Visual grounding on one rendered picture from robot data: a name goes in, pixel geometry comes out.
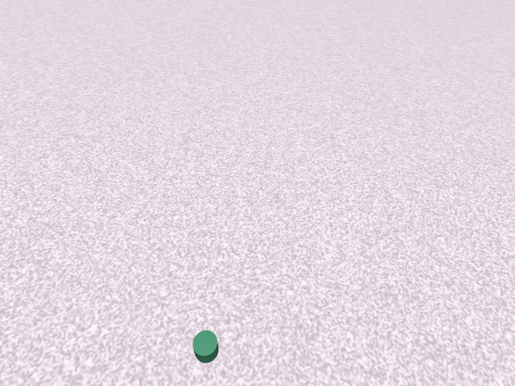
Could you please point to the tin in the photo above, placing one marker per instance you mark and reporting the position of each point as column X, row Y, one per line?
column 205, row 346

